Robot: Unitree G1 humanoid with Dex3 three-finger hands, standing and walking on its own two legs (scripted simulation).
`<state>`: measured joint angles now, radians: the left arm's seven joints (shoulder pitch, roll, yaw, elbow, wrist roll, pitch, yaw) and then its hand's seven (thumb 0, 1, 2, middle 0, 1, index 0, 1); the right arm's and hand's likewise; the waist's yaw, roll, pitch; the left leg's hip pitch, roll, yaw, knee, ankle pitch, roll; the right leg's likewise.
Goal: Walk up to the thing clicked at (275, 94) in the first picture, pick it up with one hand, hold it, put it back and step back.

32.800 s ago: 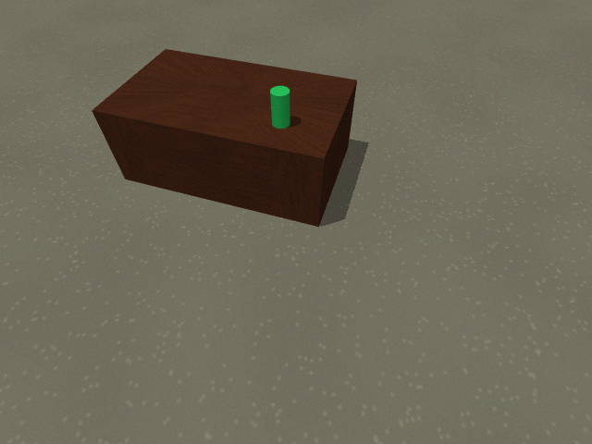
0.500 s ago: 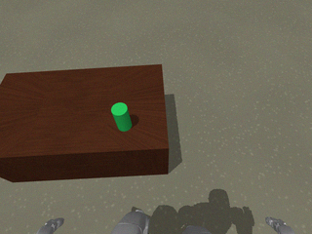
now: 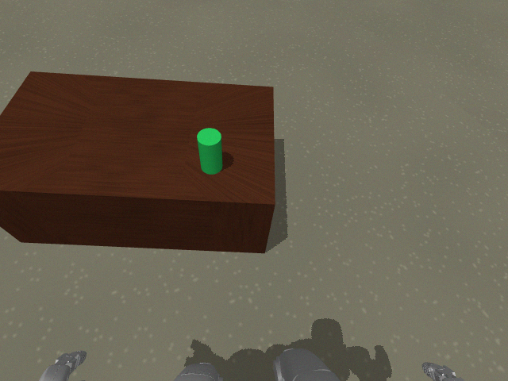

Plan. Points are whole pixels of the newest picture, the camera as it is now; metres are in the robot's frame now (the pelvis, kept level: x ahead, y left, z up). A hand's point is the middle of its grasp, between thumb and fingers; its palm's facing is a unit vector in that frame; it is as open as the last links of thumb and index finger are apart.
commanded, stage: step back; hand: left
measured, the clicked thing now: (210, 152) +0.77 +0.16 -0.31
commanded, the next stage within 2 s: stand in 2.00 s
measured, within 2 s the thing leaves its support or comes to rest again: neither
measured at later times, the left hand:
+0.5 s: hand out of the picture -0.05 +0.25 -0.15, palm faces +0.03 -0.91 -0.42, open 7.4 cm
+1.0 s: hand out of the picture -0.28 +0.21 -0.14, palm faces +0.02 -0.90 -0.43, open 7.4 cm
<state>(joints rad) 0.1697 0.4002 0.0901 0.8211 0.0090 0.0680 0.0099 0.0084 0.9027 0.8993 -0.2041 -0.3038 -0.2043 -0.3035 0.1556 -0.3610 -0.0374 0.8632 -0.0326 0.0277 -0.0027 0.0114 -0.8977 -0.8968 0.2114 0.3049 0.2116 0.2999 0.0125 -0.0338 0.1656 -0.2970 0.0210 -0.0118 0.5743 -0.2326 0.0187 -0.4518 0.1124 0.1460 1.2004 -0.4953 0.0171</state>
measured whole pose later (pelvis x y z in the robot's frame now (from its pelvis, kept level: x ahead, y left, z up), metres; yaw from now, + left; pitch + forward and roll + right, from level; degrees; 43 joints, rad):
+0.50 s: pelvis -0.18 -0.03 -0.02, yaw +3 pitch -3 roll +2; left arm 0.09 0.40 0.06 0.78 0.02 0.05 0.02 0.01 0.90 0.90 -0.21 -0.30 -0.21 -0.30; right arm 0.20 -0.40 -0.06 0.89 -0.02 0.05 -0.01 0.01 -0.90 -0.90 0.21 0.30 0.21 0.30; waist 0.00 -0.03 0.19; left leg -0.26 -0.06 -0.02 0.67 -0.35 0.01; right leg -0.43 -0.09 -0.01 0.74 -0.27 0.01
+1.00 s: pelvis -0.35 -0.06 -0.01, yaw +1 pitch -3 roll +1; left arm 0.21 0.35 0.06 0.91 0.04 0.02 0.00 0.01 0.90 0.90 -0.21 -0.30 -0.21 -0.30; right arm 0.18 -0.43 -0.06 0.90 -0.02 0.06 0.00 0.01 -0.90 -0.90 0.21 0.30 0.21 0.30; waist 0.03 0.05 0.11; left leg -0.48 -0.08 -0.13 1.08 -0.42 -0.02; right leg -0.30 -0.02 0.01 0.65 -0.31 -0.03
